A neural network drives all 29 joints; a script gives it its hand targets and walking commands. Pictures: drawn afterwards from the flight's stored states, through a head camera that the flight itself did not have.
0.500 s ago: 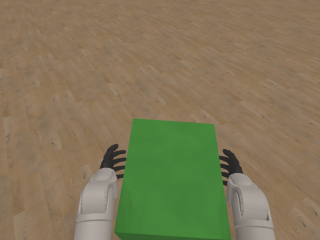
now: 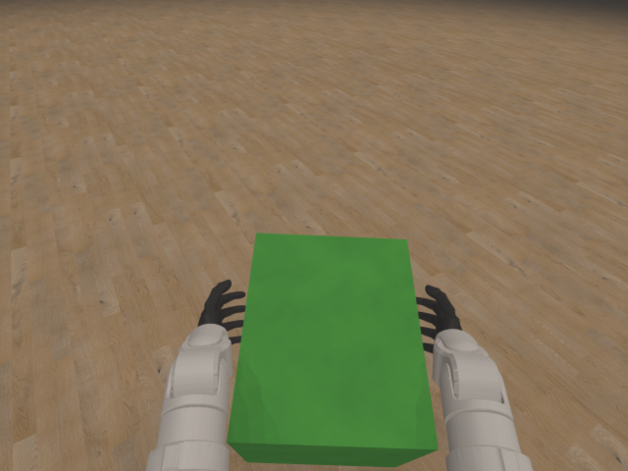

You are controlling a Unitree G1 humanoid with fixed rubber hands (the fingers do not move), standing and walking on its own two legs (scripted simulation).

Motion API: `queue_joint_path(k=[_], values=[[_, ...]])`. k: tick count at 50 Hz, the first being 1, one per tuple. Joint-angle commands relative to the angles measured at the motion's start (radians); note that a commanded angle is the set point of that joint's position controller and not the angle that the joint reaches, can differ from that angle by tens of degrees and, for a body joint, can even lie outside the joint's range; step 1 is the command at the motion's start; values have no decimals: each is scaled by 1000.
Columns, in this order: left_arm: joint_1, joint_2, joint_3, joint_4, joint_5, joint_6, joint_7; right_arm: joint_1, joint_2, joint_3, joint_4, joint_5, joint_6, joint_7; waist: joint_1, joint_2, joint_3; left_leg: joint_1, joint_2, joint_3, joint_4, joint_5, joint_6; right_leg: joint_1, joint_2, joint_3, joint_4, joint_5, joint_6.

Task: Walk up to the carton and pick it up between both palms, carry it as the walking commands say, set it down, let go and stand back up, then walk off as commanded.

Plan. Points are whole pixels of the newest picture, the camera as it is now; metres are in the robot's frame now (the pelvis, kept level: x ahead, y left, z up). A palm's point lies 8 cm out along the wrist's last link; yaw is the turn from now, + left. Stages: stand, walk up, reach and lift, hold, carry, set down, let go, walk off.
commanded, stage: hold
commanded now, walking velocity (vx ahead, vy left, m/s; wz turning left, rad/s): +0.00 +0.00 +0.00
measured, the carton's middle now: (326, 351) +0.32 +0.00 -0.03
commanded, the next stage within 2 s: set down in 0.02 s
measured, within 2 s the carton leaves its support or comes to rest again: neither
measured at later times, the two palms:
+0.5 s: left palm (203, 369) +0.28 +0.17 -0.02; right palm (421, 364) +0.29 -0.14 -0.01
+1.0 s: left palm (215, 389) +0.30 +0.17 -0.10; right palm (408, 381) +0.31 -0.14 -0.10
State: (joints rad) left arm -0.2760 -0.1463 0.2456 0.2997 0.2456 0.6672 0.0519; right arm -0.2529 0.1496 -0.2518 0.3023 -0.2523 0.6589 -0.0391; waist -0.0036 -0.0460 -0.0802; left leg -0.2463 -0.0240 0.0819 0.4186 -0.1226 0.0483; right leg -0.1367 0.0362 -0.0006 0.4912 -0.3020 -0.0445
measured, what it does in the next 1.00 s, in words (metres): lowers itself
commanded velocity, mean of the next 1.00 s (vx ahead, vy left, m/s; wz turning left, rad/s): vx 0.00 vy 0.00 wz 0.00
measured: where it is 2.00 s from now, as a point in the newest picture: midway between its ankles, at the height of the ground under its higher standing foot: outside the picture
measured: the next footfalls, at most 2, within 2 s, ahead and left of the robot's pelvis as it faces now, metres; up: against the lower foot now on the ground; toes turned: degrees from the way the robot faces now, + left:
none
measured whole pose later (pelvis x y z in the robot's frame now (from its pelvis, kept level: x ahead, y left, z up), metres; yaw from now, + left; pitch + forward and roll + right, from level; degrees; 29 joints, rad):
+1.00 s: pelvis -0.04 +0.01 -0.06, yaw +0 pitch +14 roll -1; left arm -0.45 -0.14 0.34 0.56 0.20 0.29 0.11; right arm -0.48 0.10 -0.40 0.66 -0.21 0.24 -0.03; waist 0.03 -0.03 -0.04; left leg -0.91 0.00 0.09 0.91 -0.25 0.07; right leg -0.80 0.05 -0.01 0.99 -0.45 -0.04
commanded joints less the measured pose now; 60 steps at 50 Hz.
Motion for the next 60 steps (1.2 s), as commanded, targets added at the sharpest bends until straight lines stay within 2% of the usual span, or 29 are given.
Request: queue_joint_path(k=[1, 2, 3, 4, 6, 8, 12, 14, 17, 18, 21, 24, 26, 30, 31, 36, 37, 39, 42, 43, 44, 45, 47, 49, 52, 53, 55, 59, 60], values=[[-592, -916, -586, -102, -266, -45, -308, -621, 943, 594, -130, 246, -67, 282, -14, 25, -258, 549, -21, -209, 8, 189, -5, -320, -13, 166, -187, 193, 4], [-388, -916, -540, -172, -218, -19, -295, -509, 1076, 674, -57, 304, -37, 299, 149, 71, -343, 583, 13, -180, 36, 321, 8, -219, -46, 183, -195, 247, -25], [-391, -911, -542, -153, -220, -22, -300, -512, 1045, 651, -95, 290, -46, 295, 116, 65, -294, 540, 12, -182, 37, 302, 10, -224, -38, 179, -183, 242, -15], [-396, -909, -536, -144, -226, -24, -303, -515, 1028, 641, -106, 278, -51, 289, 111, 55, -252, 494, 7, -182, 29, 290, 7, -213, -39, 183, -182, 241, -11], [-469, -865, -537, -151, -240, -41, -320, -527, 1002, 582, -90, 239, -69, 273, 68, 11, -190, 485, -4, -179, 44, 185, 8, -268, -63, 206, -201, 137, -19], [-500, -846, -549, -166, -250, -66, -335, -550, 988, 580, -104, 243, -103, 259, 52, 3, -157, 509, -13, -183, 68, 168, 3, -328, -90, 226, -219, 101, -35], [-624, -835, -586, -176, -281, -113, -342, -618, 976, 534, -65, 229, -158, 245, 13, 14, -199, 488, -10, -189, 101, 113, -6, -348, -70, 204, -178, 62, -40], [-624, -832, -564, -120, -265, -132, -339, -640, 962, 516, -20, 222, -178, 243, 21, -7, -199, 472, -9, -194, 118, 92, -1, -373, -75, 209, -165, 37, -46], [-624, -860, -560, -65, -251, -161, -326, -655, 972, 506, 39, 215, -207, 254, 31, -2, -252, 433, 8, -208, 127, 111, 6, -353, -45, 192, -109, 68, -37], [-610, -887, -560, -44, -240, -171, -319, -649, 970, 496, 57, 208, -218, 260, 25, 14, -285, 436, 17, -218, 133, 152, 8, -346, -30, 186, -84, 108, -35], [-572, -906, -518, 41, -200, -196, -308, -645, 974, 485, 113, 197, -247, 268, 55, 47, -318, 394, 19, -223, 161, 205, 14, -356, -24, 194, -49, 150, -35], [-561, -927, -492, 102, -181, -222, -301, -657, 953, 463, 145, 181, -276, 273, 49, 40, -337, 378, 23, -233, 180, 229, 15, -390, -12, 188, -20, 154, -37], [-556, -920, -490, 116, -174, -246, -295, -659, 940, 467, 150, 182, -300, 273, 55, 65, -350, 361, 23, -236, 201, 276, 12, -412, -6, 186, 2, 187, -36], [-564, -923, -461, 187, -154, -285, -277, -690, 888, 418, 188, 157, -346, 276, 42, 83, -360, 314, 20, -256, 230, 241, 2, -515, 9, 174, 58, 137, -39], [-581, -925, -461, 182, -158, -301, -274, -731, 883, 429, 176, 164, -361, 279, 50, 79, -395, 314, 17, -261, 242, 218, 1, -522, 10, 176, 74, 120, -41], [-638, -954, -494, 179, -179, -365, -242, -766, 854, 420, 214, 155, -421, 285, 27, 55, -489, 285, 22, -305, 302, 198, -19, -625, 30, 167, 165, 104, -39], [-636, -944, -483, 188, -170, -373, -235, -778, 849, 422, 216, 156, -430, 287, 43, 53, -506, 283, 21, -309, 312, 195, -17, -640, 32, 168, 178, 98, -39], [-705, -938, -494, 183, -181, -389, -231, -813, 845, 403, 237, 153, -444, 285, 26, 55, -535, 244, 23, -320, 330, 94, -23, -677, 32, 167, 218, 57, -39], [-715, -933, -476, 199, -171, -398, -220, -823, 829, 390, 278, 149, -451, 294, 35, 58, -534, 194, 17, -320, 359, 59, -31, -730, 33, 161, 258, 34, -41], [-741, -932, -480, 194, -178, -403, -219, -833, 824, 376, 283, 144, -455, 294, 19, 53, -556, 194, 24, -333, 367, 16, -31, -755, 33, 165, 273, 13, -40], [-742, -938, -477, 201, -171, -407, -218, -847, 832, 388, 280, 147, -462, 294, 35, 55, -585, 176, 14, -325, 382, 33, -30, -755, 35, 163, 286, 26, -39], [-767, -930, -476, 201, -175, -411, -217, -886, 832, 388, 274, 156, -467, 297, 42, 57, -597, 159, 14, -332, 394, -22, -28, -785, 36, 165, 308, -9, -39], [-798, -907, -457, 214, -166, -414, -222, -890, 837, 382, 296, 147, -468, 290, 44, 52, -587, 85, 2, -303, 419, -13, -23, -779, 36, 164, 318, -5, -38], [-810, -920, -465, 216, -176, -413, -222, -898, 840, 370, 299, 149, -464, 290, 30, 43, -623, 73, -1, -313, 440, -41, -23, -830, 45, 157, 351, -22, -32], [-824, -902, -441, 233, -161, -411, -227, -929, 858, 381, 302, 154, -461, 286, 55, 46, -663, 3, -12, -296, 482, -50, -17, -852, 45, 155, 392, -36, -29], [-843, -902, -449, 234, -169, -415, -231, -936, 850, 376, 299, 155, -463, 284, 36, 41, -676, -8, -12, -294, 495, -43, -18, -868, 49, 151, 400, -28, -26], [-873, -907, -461, 215, -174, -418, -237, -971, 866, 397, 267, 170, -469, 277, 47, 40, -732, -45, -23, -288, 532, -34, -15, -886, 55, 152, 433, -28, -21], [-877, -885, -446, 229, -167, -417, -248, -964, 876, 400, 274, 174, -461, 263, 43, 49, -788, -145, -36, -266, 591, 0, -13, -911, 58, 154, 479, -9, -16], [-887, -886, -443, 230, -169, -420, -249, -986, 888, 409, 270, 183, -463, 261, 55, 46, -797, -160, -36, -269, 600, -13, -11, -926, 60, 155, 493, -18, -12]])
